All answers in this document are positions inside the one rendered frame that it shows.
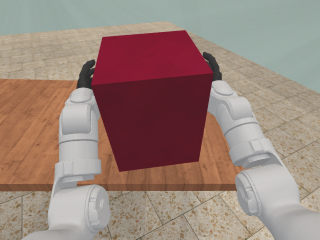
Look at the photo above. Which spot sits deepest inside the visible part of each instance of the robot right forearm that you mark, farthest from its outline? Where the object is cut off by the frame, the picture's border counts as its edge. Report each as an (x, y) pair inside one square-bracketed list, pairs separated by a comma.
[(248, 146)]

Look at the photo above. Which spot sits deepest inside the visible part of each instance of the left robot upper arm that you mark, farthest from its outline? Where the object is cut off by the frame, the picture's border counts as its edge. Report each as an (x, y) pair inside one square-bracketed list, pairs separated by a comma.
[(76, 213)]

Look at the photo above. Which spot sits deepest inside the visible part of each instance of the carton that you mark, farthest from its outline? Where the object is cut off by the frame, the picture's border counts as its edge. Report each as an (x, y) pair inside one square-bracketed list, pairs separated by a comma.
[(152, 91)]

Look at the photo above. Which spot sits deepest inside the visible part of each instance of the robot left forearm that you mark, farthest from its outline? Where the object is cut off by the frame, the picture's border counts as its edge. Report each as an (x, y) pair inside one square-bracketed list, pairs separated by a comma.
[(78, 141)]

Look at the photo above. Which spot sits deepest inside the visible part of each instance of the left robot hand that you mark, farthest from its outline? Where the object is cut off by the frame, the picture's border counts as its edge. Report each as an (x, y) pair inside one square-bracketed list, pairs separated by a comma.
[(85, 78)]

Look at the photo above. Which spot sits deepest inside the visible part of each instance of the right robot hand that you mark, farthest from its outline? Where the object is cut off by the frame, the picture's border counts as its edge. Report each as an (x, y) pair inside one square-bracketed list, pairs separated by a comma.
[(211, 61)]

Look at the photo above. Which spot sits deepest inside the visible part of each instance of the table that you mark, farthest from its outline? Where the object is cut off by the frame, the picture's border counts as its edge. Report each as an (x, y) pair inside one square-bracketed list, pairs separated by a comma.
[(29, 147)]

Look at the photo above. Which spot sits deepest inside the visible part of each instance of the right robot upper arm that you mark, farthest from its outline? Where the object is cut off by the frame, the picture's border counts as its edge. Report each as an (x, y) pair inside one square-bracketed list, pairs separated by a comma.
[(269, 193)]

